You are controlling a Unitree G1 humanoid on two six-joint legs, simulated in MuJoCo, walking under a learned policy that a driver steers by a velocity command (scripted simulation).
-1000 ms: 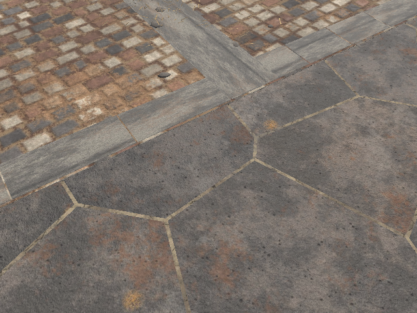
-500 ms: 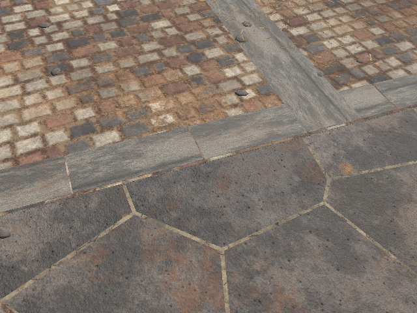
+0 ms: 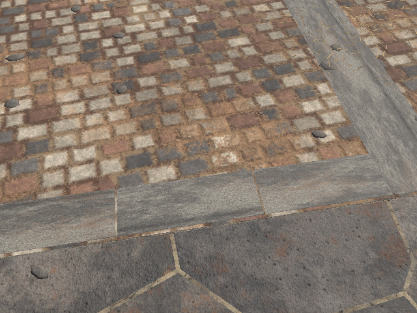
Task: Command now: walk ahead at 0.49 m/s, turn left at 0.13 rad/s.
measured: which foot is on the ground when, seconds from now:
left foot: up 0.00-0.34, down 0.36-0.94, up 0.96-1.00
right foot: down 0.00-0.38, up 0.40-0.92, down 0.94-1.00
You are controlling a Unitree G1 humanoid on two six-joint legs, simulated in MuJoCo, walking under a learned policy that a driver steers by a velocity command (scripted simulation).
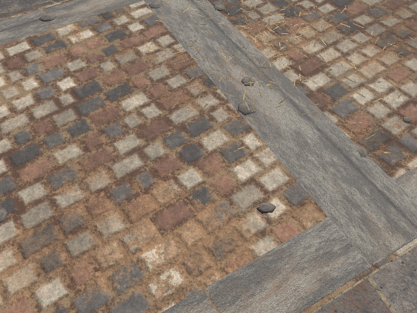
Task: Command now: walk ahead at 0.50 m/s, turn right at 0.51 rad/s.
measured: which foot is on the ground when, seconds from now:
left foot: up 0.00-0.48, down 0.50-0.98, up 1.00-1.00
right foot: down 0.00-0.52, up 0.54-0.96, down 0.98-1.00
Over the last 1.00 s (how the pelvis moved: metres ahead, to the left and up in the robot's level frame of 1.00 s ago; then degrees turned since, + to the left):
0.54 -0.01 -0.02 -19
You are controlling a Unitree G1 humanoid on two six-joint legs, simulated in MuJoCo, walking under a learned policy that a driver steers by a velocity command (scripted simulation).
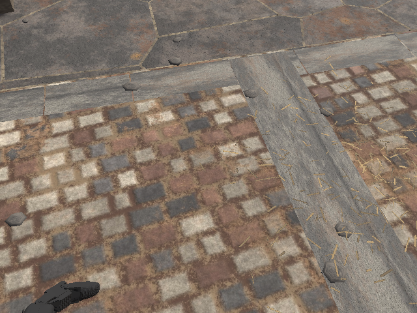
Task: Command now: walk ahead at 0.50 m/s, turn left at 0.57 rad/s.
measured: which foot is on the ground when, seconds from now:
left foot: up 0.00-0.46, down 0.48-1.00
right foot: down 0.00-0.48, up 0.50-1.00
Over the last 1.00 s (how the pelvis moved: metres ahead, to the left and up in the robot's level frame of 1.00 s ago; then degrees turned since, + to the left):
0.58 0.04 0.01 19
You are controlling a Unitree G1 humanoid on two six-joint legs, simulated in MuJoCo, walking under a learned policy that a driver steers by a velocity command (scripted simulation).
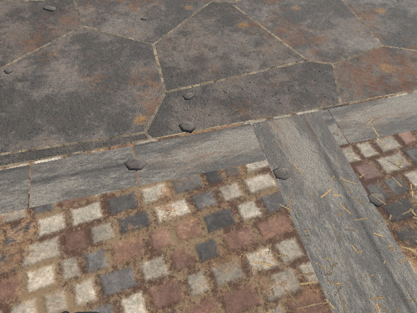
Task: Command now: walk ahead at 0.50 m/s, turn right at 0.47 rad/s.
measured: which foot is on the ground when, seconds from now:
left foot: down 0.00-0.04, up 0.06-0.52, down 0.54-1.00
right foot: up 0.00-0.00, down 0.02-0.54, up 0.56-1.00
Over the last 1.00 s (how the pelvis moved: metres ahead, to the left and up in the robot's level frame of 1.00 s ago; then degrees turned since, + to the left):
0.52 0.06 0.00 -1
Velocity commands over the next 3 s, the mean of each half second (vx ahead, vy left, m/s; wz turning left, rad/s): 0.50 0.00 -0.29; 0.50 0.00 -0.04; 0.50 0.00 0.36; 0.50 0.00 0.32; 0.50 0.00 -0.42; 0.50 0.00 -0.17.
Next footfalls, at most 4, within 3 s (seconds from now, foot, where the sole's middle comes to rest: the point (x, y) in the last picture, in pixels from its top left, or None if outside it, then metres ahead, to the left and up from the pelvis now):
0.02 right None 0.18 -0.10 -0.76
0.54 left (185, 303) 0.50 0.08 -0.76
1.08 right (264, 224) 0.76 -0.21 -0.76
1.60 left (189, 165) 1.04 0.05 -0.76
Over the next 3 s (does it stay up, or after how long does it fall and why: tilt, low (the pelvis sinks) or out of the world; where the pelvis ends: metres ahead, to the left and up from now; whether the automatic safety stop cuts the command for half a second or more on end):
stays up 1.68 0.02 0.02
